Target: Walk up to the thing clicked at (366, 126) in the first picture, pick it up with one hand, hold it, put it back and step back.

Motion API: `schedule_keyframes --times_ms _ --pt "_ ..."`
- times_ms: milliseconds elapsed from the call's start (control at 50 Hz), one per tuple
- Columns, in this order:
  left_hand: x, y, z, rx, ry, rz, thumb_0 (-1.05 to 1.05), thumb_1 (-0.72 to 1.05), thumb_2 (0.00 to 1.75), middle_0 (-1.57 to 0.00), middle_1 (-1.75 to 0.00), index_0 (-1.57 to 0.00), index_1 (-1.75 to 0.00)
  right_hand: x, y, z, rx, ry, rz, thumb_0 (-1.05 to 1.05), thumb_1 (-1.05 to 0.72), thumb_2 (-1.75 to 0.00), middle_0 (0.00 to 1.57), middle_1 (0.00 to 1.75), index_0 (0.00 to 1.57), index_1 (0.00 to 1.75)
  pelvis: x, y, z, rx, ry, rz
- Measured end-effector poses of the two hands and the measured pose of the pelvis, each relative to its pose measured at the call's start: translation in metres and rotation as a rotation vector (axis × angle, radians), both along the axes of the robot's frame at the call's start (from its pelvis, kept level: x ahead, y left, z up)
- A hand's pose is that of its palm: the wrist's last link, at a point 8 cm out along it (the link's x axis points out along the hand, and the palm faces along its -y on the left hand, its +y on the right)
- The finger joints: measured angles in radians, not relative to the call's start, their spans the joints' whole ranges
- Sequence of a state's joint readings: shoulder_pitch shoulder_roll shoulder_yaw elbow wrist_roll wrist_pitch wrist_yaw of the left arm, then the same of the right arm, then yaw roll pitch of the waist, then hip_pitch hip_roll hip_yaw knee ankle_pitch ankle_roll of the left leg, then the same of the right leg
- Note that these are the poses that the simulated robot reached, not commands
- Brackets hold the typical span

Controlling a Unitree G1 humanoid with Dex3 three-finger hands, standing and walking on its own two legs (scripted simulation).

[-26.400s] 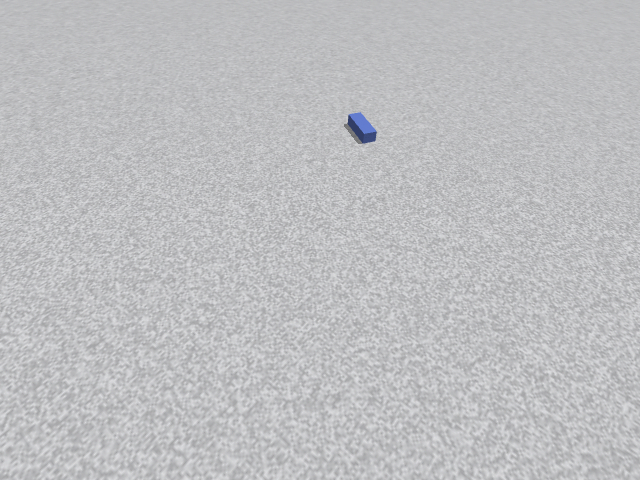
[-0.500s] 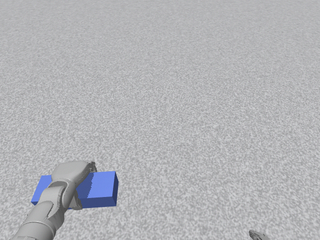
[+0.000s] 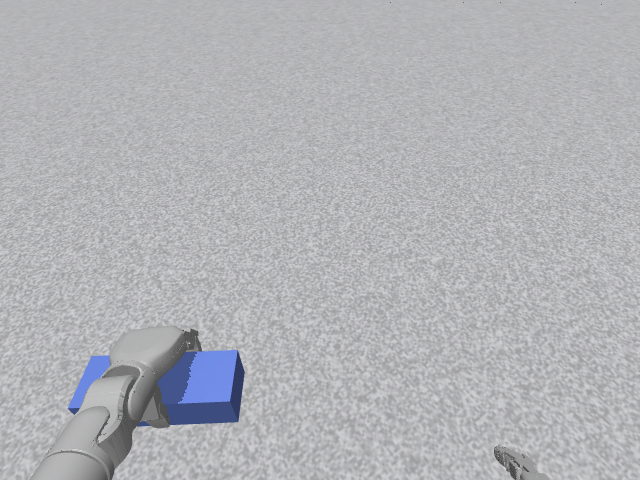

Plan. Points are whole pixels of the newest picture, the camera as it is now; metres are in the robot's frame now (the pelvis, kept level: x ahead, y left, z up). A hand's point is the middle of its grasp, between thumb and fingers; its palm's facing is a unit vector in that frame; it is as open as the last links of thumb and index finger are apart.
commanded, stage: hold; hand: left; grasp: from above
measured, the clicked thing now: (163, 388) +0.28 +0.24 -0.09
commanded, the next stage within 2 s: crouch in 0.84 s
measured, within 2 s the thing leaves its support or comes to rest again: neither
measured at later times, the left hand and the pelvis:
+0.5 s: hand (158, 382) +0.27 +0.23 -0.04, palm faces -0.49 -0.08 -0.87, open 10.4 cm; pelvis +0.00 +0.00 +0.00, yaw +0 degrees
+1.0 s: hand (157, 372) +0.29 +0.23 -0.04, palm faces -0.50 -0.08 -0.86, open 10.4 cm; pelvis +0.01 +0.00 +0.01, yaw +0 degrees
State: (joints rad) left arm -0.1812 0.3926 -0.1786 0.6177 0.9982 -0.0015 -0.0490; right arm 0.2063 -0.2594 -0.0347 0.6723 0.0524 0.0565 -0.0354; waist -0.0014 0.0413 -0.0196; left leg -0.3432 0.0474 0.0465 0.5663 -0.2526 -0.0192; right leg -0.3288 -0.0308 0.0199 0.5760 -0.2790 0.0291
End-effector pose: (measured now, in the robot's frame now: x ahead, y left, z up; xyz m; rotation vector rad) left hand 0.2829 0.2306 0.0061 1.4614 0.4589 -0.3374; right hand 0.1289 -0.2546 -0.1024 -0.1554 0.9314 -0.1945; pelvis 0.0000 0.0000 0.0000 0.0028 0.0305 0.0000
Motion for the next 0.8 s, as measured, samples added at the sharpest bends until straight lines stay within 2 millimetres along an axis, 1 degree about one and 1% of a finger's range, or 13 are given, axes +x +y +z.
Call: schedule_keyframes --times_ms 140,340,540,640,800 --pt "-0.005 -0.001 0.004 0.004 -0.021 -0.003 0.03 -0.04 0.49 -0.60 -0.65 -0.66 -0.61 0.001 0.003 0.001 0.004 -0.013 0.017 0.01 -0.90 -0.89 0.20 0.30 0.20 0.30 -0.005 -0.001 0.001 0.000 -0.011 0.000" --pt "-0.001 -0.001 0.014 0.004 -0.035 0.010 0.03 -0.05 0.49 -0.61 -0.65 -0.66 -0.61 0.004 0.006 0.003 0.009 -0.023 0.018 0.01 -0.90 -0.89 0.20 0.30 0.20 0.30 -0.006 -0.001 0.003 0.001 -0.021 0.001" --pt "0.000 0.000 0.006 -0.004 0.008 -0.012 0.03 -0.04 0.49 -0.61 -0.63 -0.67 -0.60 0.006 0.007 0.006 -0.002 -0.020 0.011 0.01 -0.90 -0.89 0.20 0.30 0.20 0.30 -0.003 0.001 0.004 0.002 -0.019 -0.002" --pt "0.003 0.001 0.006 0.001 -0.013 -0.009 0.03 -0.05 0.50 -0.62 -0.63 -0.67 -0.59 0.004 0.006 0.005 -0.005 -0.003 0.008 0.01 -0.90 -0.89 0.20 0.30 0.20 0.30 -0.001 0.002 0.005 0.000 -0.016 -0.002" --pt "0.013 0.006 0.012 0.023 -0.032 0.013 0.03 -0.06 0.52 -0.62 -0.62 -0.68 -0.59 0.002 0.005 0.002 -0.001 0.023 -0.001 0.01 -0.90 -0.89 0.20 0.30 0.20 0.30 0.003 0.002 0.005 -0.001 -0.012 -0.001"
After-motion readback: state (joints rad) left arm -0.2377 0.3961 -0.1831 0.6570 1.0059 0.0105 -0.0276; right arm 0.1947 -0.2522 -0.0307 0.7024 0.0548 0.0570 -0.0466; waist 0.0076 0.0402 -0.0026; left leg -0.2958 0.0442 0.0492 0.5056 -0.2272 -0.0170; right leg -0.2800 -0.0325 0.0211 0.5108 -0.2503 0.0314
